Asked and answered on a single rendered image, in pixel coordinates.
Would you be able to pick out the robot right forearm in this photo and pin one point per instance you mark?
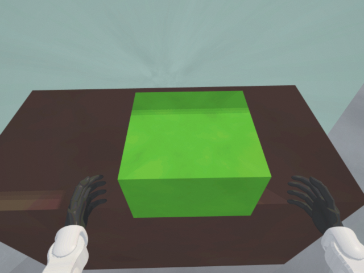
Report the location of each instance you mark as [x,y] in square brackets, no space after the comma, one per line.
[343,251]

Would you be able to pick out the carton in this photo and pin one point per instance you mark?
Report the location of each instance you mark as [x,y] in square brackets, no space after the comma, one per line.
[192,154]

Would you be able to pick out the robot right hand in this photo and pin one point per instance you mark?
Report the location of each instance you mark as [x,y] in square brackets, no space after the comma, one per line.
[319,205]

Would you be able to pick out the robot left hand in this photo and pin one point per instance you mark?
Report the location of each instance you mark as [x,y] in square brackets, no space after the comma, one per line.
[80,207]

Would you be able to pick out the robot left forearm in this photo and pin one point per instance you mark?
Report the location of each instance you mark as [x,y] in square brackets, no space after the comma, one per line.
[68,254]

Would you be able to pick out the pedestal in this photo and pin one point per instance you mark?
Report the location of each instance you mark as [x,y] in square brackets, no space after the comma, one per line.
[59,137]

